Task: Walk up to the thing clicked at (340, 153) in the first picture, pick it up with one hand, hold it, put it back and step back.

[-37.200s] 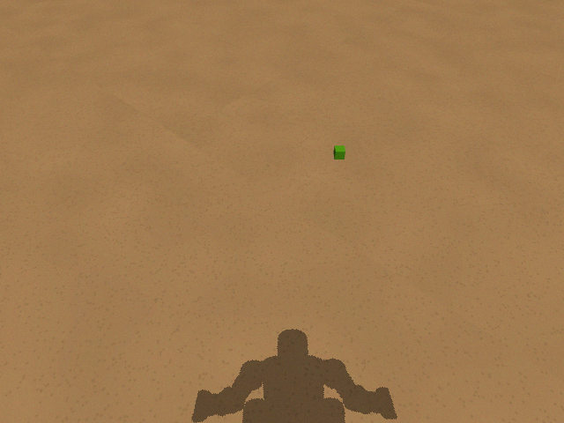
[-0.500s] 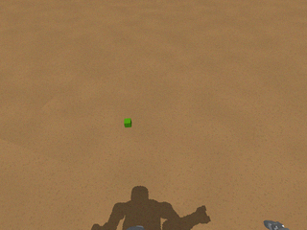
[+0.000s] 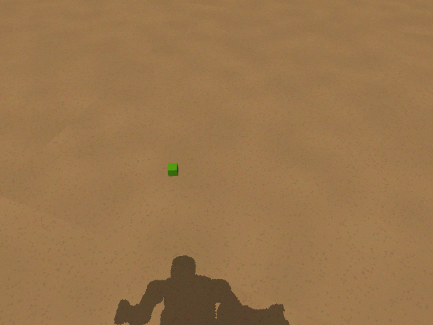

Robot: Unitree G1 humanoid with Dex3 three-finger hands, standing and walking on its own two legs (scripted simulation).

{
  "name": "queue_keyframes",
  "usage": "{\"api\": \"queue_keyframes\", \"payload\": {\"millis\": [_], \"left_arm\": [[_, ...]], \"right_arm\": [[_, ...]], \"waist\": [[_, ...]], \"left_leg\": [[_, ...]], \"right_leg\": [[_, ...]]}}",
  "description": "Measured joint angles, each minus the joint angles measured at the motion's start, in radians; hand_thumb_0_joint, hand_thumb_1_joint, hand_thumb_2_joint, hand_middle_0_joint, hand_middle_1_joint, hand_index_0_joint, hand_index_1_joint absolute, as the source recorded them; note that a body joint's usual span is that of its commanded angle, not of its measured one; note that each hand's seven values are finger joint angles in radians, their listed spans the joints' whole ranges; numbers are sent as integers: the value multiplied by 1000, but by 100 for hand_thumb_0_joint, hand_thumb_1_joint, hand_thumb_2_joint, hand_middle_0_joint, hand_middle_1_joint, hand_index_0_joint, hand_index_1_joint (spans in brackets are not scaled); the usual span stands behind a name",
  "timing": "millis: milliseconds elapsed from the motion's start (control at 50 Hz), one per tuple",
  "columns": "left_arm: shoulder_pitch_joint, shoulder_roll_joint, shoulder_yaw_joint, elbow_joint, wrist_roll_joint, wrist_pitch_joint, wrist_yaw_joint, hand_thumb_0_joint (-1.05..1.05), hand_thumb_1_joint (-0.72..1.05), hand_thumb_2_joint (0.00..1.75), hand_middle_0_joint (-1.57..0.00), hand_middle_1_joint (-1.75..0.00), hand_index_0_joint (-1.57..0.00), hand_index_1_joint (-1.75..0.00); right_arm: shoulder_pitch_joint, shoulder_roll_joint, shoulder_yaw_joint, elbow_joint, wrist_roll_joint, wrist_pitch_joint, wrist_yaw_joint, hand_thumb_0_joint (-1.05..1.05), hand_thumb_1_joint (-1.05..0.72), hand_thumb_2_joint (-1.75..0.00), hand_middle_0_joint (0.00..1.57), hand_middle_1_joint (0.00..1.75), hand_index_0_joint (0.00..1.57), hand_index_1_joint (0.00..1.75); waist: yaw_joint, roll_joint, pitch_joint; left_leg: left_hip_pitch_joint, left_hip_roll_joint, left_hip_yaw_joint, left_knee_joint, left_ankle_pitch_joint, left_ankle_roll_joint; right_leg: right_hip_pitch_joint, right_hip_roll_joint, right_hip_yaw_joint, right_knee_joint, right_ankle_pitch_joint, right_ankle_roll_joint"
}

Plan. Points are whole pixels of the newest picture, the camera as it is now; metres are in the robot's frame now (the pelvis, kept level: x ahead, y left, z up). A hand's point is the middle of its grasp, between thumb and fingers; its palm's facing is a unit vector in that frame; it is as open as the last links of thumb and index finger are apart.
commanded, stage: step back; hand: left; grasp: from above
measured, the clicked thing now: (173, 169) +1.07 +0.26 -0.74
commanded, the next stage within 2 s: stand in 0.38 s
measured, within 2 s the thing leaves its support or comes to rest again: neither
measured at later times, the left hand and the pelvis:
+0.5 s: hand out of the picture +0.15 +0.26 -0.15, palm faces +0.03 -0.95 -0.32, open 7.3 cm; pelvis +0.04 +0.01 +0.01, yaw +1 degrees
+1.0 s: hand out of the picture +0.09 +0.26 -0.14, palm faces +0.01 -0.94 -0.34, open 7.3 cm; pelvis +0.03 +0.00 +0.02, yaw +1 degrees
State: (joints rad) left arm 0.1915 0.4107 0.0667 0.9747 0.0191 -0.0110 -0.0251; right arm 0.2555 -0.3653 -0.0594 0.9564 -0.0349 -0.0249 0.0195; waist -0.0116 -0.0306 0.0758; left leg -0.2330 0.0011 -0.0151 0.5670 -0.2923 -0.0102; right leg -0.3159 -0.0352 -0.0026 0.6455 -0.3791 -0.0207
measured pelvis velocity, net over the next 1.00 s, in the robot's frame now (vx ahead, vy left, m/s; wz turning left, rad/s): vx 0.03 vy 0.00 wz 0.02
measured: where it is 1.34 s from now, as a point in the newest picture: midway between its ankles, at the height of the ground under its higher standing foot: outside the picture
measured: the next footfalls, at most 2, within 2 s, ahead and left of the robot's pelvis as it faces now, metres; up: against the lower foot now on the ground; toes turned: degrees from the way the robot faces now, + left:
none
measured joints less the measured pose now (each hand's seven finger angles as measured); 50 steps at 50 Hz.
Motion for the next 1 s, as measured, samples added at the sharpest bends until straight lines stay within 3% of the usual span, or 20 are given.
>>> {"api": "queue_keyframes", "payload": {"millis": [20, 40, 80, 120, 160, 220, 260, 300, 460, 660, 1000], "left_arm": [[-9, -8, 0, 4, 1, -6, 5, 0, 91, 90, -20, -30, -21, -30], [-20, -22, 0, 9, 3, -10, 9, 0, 91, 90, -20, -30, -21, -30], [-30, -44, -7, 12, 10, -15, 14, 0, 91, 90, -20, -30, -21, -30], [-40, -54, -15, 15, 14, -10, 11, 0, 91, 90, -20, -30, -21, -30], [-51, -65, -21, 17, 12, -6, 11, 0, 91, 90, -20, -30, -21, -30], [-71, -78, -28, 21, 9, -10, 10, 0, 90, 90, -20, -30, -21, -30], [-88, -77, -30, 25, 2, -7, 10, 0, 90, 90, -21, -30, -21, -30], [-105, -69, -29, 31, -9, 1, 15, 0, 90, 90, -20, -30, -21, -30], [-138, -52, -39, 81, -24, 4, 21, 0, 91, 90, -20, -30, -21, -30], [-139, -69, -63, 145, -17, 4, 13, 0, 91, 90, -20, -30, -21, -30], [-91, -62, -68, 190, -13, -4, 13, 0, 91, 90, -20, -30, -21, -30]], "right_arm": [[-5, -8, 1, 3, 6, 8, -3, 0, -90, -90, 21, 30, 21, 30], [-12, -16, 2, 9, 12, 16, -8, 0, -90, -90, 21, 30, 21, 30], [-20, -18, 6, 21, 22, 32, -19, 0, -91, -90, 20, 30, 21, 30], [-29, -10, 11, 34, 21, 37, -22, 0, -91, -90, 20, 30, 21, 30], [-37, -9, 16, 42, 23, 31, -19, 0, -91, -90, 20, 30, 21, 30], [-46, -12, 20, 56, 22, 20, -18, 0, -91, -90, 20, 30, 21, 30], [-55, -9, 21, 68, 19, 9, -22, 0, -91, -90, 20, 30, 21, 30], [-69, 11, 22, 83, 13, 4, -26, 0, -91, -90, 20, 30, 21, 30], [-140, 33, 45, 107, 25, -1, -21, 0, -91, -90, 20, 30, 21, 30], [-200, 28, 52, 134, 29, -2, -16, 0, -91, -90, 20, 30, 21, 30], [-169, 23, 51, 189, 27, 6, -5, 0, -91, -90, 20, 30, 21, 30]], "waist": [[1, 14, 4], [0, 40, 10], [3, 67, -1], [20, 54, -13], [23, 49, -20], [26, 53, -24], [21, 50, -16], [27, 19, -4], [23, 8, 4], [25, 20, -14], [25, 36, -17]], "left_leg": [[-7, 10, -5, 32, -20, -8], [-14, 28, -19, 66, -41, -14], [-42, 24, -62, 131, -107, 0], [-62, -1, -50, 193, -184, 2], [-65, -12, -41, 202, -196, 9], [-42, -3, -25, 124, -141, 15], [-6, 2, -17, 24, -25, 7], [15, -14, -3, 1, -23, 1], [60, 4, 1, -55, -15, 2], [134, 1, 6, -185, 53, 6], [153, 7, 6, -260, 104, -3]], "right_leg": [[18, 9, -7, -44, 100, 5], [29, 25, -22, -52, 134, 9], [32, 39, -42, -44, 116, 8], [27, 25, -31, -31, 95, 1], [30, 13, -31, -35, 88, 3], [29, 5, -38, -34, 78, 13], [28, -2, -46, -17, 62, 21], [35, -19, -31, -16, 57, 28], [102, 1, -31, -129, 108, 35], [177, 0, -28, -262, 179, 42], [188, 6, -29, -321, 221, 34]]}}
